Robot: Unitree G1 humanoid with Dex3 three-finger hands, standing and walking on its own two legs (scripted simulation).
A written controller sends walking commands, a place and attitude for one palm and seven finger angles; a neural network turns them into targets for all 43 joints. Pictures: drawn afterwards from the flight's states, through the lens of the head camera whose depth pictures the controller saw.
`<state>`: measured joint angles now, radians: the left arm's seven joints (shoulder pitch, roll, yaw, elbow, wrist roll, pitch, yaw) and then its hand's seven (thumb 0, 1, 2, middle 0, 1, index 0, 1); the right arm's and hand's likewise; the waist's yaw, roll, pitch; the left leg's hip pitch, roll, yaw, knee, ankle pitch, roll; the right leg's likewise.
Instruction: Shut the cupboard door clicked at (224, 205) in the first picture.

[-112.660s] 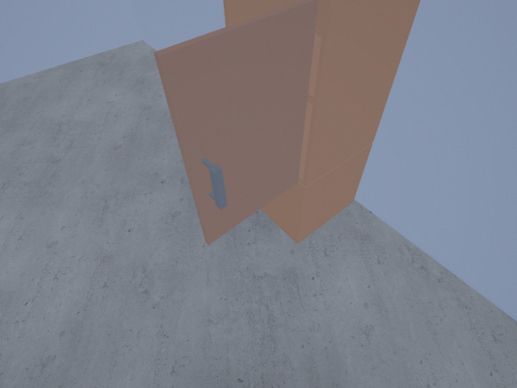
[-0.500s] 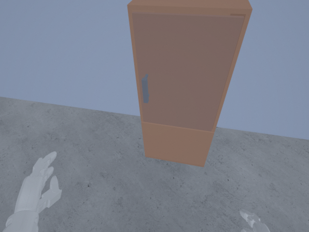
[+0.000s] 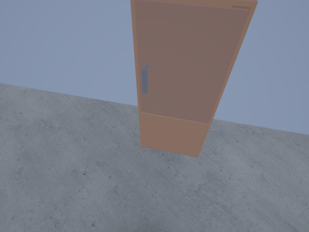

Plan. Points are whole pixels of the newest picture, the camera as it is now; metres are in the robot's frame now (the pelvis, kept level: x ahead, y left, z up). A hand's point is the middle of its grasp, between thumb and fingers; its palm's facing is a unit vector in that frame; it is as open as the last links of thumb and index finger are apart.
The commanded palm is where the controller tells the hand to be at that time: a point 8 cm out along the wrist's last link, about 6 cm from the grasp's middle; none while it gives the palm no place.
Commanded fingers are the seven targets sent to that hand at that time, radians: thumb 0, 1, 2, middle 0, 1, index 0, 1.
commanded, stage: let the arm hang, fingers relaxed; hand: left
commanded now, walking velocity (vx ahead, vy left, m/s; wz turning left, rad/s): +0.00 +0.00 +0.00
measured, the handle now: (145, 78) +0.77 +0.09 -0.07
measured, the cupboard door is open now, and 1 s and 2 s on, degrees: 0 0 0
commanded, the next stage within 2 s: look to check the result in 0.50 s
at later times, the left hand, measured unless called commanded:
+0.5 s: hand out of the picture -0.03 +0.14 -0.18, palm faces +0.05 -0.99 -0.14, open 7.4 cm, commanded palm none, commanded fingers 0.00 0.90 0.90 -0.20 -0.30 -0.20 -0.30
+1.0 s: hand out of the picture -0.03 +0.14 -0.17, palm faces +0.06 -0.98 -0.17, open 7.4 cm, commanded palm none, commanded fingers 0.00 0.90 0.90 -0.20 -0.30 -0.20 -0.30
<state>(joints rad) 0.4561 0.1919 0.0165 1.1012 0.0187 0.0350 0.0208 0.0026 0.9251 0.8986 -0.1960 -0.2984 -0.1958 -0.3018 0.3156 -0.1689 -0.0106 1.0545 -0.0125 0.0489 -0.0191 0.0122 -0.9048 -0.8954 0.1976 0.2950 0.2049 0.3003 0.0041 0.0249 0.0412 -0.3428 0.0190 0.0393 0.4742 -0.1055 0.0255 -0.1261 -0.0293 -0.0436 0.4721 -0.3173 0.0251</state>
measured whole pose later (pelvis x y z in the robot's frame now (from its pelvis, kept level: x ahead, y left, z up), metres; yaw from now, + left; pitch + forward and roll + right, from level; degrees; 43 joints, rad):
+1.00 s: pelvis +0.02 -0.02 +0.00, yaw +0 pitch -2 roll +0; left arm 0.37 0.12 0.02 1.14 0.02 0.00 0.04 0.00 0.91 0.90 -0.19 -0.30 -0.19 -0.30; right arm 0.28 -0.14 -0.02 1.12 -0.01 0.03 -0.03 0.01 -0.91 -0.90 0.20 0.29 0.20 0.30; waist 0.00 0.00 0.05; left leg -0.29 0.03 0.04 0.46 -0.13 0.00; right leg -0.07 -0.02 -0.04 0.44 -0.34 0.01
